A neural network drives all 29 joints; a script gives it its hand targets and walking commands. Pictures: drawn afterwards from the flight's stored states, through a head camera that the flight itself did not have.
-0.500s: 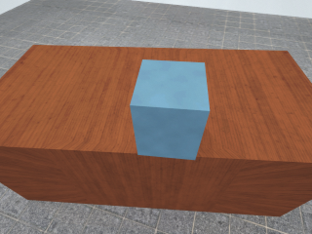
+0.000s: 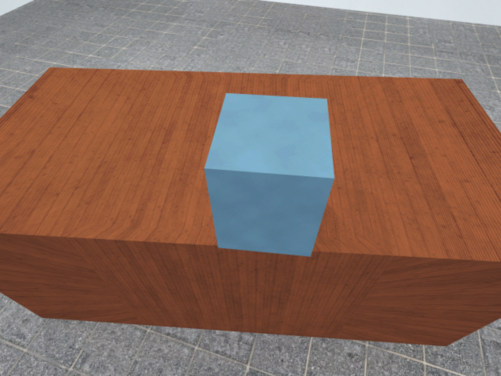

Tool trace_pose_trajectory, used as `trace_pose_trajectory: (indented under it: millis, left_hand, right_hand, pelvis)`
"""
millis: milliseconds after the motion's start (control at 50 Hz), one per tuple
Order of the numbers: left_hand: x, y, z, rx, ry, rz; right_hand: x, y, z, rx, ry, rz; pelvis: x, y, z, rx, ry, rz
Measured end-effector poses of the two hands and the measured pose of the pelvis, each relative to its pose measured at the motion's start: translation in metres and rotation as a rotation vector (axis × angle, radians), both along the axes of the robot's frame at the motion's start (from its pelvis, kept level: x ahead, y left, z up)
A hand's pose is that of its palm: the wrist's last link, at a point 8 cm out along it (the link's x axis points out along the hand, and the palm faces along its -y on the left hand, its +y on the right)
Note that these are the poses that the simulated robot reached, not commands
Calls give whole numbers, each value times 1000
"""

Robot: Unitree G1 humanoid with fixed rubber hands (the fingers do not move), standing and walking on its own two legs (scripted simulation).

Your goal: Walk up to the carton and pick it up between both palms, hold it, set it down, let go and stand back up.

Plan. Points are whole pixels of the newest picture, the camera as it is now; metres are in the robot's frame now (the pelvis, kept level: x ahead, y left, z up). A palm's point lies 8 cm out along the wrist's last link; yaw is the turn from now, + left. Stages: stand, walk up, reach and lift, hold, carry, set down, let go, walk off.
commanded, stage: stand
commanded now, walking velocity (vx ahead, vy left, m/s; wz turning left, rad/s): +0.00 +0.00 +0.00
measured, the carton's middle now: (269, 177) +0.48 -0.01 +0.01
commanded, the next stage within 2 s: none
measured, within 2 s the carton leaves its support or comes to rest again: neither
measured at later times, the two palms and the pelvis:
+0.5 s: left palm out of the picture -0.02 +0.20 -0.15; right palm out of the picture -0.02 -0.20 -0.15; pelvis +0.01 +0.00 +0.00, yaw +0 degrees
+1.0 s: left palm out of the picture -0.01 +0.20 -0.15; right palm out of the picture +0.00 -0.20 -0.15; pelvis +0.02 -0.01 +0.00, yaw +0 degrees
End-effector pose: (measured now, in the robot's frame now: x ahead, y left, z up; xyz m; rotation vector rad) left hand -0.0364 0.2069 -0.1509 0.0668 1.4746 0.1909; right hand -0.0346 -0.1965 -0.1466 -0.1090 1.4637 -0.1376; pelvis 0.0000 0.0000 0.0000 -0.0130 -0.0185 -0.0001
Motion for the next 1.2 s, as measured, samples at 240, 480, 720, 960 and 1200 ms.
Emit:
trace_pose_trajectory:
  millis: [240,480,720,960,1200]
  left_hand:
    - [5,-1,1,2,1,1]
    - [12,-3,1,4,1,3]
    - [18,-5,2,8,0,3]
    - [23,-8,3,12,-1,1]
    - [26,-11,3,12,-4,0]
  right_hand:
    - [8,1,-1,4,1,2]
    - [18,-1,-1,4,2,4]
    - [27,-4,-2,4,3,5]
    - [32,-8,-3,3,7,4]
    - [35,-11,-4,3,9,4]
  pelvis:
    - [5,-1,0,1,3,2]
    - [12,-2,0,2,4,4]
    - [18,-4,0,3,3,5]
    - [22,-7,0,4,-1,5]
    - [24,-10,0,4,-4,4]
